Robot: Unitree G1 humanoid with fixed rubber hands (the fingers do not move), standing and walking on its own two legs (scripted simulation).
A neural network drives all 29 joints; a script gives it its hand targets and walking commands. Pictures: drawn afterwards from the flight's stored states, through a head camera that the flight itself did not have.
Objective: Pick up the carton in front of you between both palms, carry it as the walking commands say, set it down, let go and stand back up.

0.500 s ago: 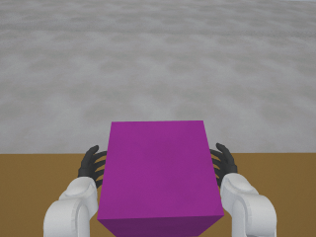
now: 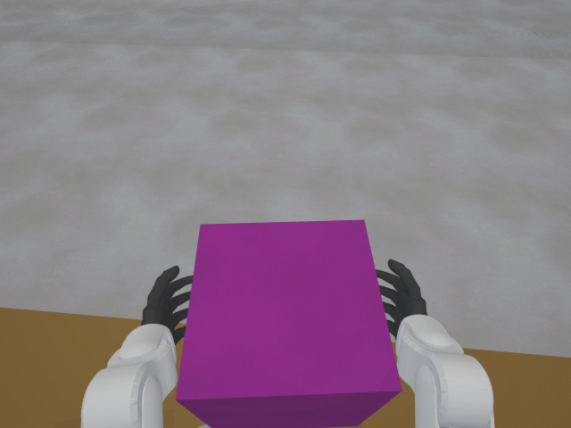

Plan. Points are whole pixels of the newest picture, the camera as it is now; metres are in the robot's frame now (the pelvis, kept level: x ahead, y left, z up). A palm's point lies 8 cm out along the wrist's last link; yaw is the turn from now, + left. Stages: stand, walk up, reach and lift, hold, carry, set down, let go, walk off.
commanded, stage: carry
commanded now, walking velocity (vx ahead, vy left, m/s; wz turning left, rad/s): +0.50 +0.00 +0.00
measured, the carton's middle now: (285, 333) +0.25 +0.00 +0.01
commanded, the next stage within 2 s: none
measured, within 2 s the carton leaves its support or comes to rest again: neither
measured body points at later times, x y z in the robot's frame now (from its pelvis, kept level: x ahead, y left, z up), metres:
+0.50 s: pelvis +0.32 +0.06 -0.01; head +0.40 +0.08 +0.43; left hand +0.70 +0.19 +0.06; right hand +0.68 -0.11 +0.07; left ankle +0.31 +0.11 -0.75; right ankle +0.36 -0.09 -0.67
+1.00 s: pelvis +0.68 +0.05 -0.03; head +0.75 +0.05 +0.42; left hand +1.02 +0.23 +0.06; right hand +1.05 -0.07 +0.07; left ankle +0.81 +0.15 -0.74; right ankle +0.60 -0.03 -0.75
